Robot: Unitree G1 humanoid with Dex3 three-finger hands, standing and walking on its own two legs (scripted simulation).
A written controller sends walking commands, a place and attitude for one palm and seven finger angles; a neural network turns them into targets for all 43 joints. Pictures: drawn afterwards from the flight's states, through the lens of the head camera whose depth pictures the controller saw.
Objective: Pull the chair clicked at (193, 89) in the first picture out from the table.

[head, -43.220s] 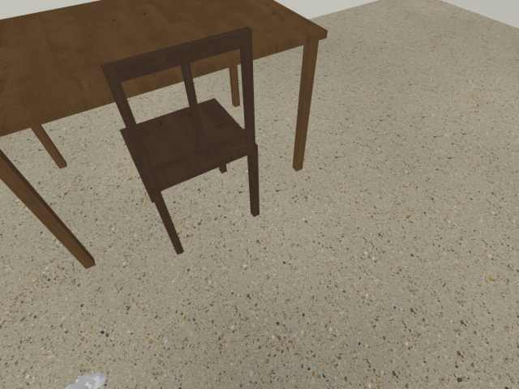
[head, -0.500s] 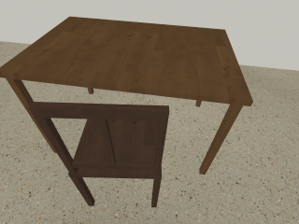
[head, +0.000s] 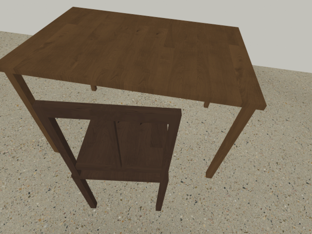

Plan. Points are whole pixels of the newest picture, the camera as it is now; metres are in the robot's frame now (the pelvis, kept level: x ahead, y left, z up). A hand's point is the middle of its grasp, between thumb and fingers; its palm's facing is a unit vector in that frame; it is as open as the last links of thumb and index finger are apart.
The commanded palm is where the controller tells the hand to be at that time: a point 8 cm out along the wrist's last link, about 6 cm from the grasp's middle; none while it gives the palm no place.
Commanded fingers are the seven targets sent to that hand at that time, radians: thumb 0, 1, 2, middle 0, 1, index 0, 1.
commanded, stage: come to a stop and stand still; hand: left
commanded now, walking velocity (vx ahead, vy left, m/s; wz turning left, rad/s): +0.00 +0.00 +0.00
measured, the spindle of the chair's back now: (115, 146) +0.41 +0.16 -0.09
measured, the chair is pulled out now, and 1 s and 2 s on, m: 0.16 0.16 0.16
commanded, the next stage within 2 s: look again from close up in 0.04 s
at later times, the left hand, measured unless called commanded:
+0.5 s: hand out of the picture -0.01 +0.16 -0.18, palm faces +0.02 -0.99 -0.14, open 7.4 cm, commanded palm none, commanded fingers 0.00 0.90 0.90 -0.20 -0.30 -0.20 -0.30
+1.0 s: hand out of the picture -0.01 +0.16 -0.18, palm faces +0.02 -0.99 -0.15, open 7.3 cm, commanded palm none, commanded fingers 0.00 0.90 0.90 -0.20 -0.30 -0.20 -0.30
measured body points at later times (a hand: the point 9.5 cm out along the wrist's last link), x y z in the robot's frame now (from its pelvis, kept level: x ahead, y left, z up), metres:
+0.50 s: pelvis +0.01 +0.01 +0.00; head +0.01 +0.03 +0.45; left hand -0.01 +0.21 -0.17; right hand +0.00 -0.20 -0.15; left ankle +0.00 +0.06 -0.74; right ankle +0.03 -0.14 -0.74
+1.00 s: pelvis +0.01 +0.01 +0.00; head +0.02 +0.03 +0.45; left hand -0.01 +0.22 -0.17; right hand -0.01 -0.20 -0.15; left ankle +0.00 +0.06 -0.74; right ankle +0.03 -0.14 -0.74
